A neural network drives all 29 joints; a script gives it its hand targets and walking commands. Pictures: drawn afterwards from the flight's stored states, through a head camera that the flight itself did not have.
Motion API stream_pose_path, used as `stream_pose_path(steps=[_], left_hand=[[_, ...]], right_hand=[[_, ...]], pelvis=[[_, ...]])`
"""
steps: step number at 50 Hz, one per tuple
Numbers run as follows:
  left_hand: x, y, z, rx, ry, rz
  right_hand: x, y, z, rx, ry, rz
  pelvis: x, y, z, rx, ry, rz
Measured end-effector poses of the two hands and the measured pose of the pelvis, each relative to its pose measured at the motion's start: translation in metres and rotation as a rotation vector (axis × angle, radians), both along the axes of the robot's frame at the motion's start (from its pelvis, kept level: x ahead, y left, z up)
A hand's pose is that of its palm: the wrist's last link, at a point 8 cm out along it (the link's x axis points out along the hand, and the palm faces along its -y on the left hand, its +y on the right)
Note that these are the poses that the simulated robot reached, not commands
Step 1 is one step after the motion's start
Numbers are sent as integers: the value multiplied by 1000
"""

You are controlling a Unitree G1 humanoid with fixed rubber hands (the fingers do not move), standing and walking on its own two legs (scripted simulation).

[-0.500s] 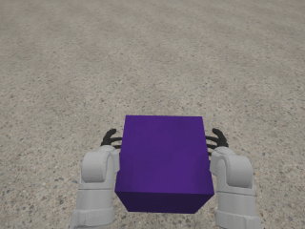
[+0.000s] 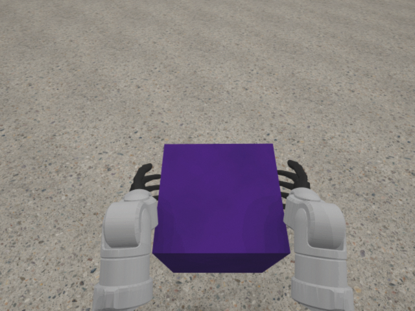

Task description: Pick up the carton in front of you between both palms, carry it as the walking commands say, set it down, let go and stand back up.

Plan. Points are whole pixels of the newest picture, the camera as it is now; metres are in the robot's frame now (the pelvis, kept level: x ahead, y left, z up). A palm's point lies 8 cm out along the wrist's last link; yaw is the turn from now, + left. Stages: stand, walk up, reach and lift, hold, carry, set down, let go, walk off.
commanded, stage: carry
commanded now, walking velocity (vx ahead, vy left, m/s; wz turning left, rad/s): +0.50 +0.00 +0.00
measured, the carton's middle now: (218, 214) +0.32 +0.00 +0.00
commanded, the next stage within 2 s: none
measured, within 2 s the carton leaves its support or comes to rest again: neither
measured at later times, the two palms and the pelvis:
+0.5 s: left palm (162, 98) +0.62 +0.15 +0.08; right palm (265, 96) +0.64 -0.13 +0.09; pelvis +0.34 +0.00 -0.01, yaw +2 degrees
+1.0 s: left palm (174, 56) +0.89 +0.15 +0.08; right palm (255, 58) +0.90 -0.14 +0.08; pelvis +0.60 +0.00 -0.01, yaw +2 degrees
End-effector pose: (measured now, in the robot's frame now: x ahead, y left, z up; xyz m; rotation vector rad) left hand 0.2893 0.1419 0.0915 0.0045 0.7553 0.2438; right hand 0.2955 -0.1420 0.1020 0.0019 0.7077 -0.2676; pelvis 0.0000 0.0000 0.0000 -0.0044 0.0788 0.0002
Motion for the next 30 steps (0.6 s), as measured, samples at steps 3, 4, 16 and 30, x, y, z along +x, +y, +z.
stream_pose_path(steps=[3,4,16,30], left_hand=[[46,-10,-3,15,-22,18],[61,-14,-7,25,-25,21],[190,-14,-16,32,99,80],[403,22,-27,-20,42,14]], right_hand=[[50,-10,-8,11,-22,21],[67,-14,-14,19,-25,25],[211,-13,-30,29,97,77],[405,22,-24,-21,41,8]], pelvis=[[51,-14,-14,9,-14,15],[67,-18,-20,0,-17,24],[202,-31,6,30,6,51],[402,19,-15,11,-12,-7]])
